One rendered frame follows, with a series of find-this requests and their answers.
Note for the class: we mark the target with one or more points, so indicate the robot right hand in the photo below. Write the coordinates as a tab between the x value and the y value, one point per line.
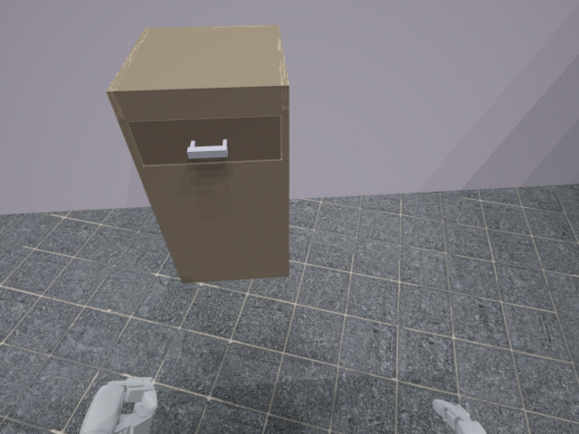
457	418

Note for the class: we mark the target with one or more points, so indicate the cabinet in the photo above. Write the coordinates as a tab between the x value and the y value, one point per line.
220	220

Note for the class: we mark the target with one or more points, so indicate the robot left hand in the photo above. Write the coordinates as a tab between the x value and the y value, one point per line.
105	409

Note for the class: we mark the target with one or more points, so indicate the drawer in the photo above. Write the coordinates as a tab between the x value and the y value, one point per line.
165	141

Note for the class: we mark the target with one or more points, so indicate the handle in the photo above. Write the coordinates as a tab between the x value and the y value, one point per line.
207	151

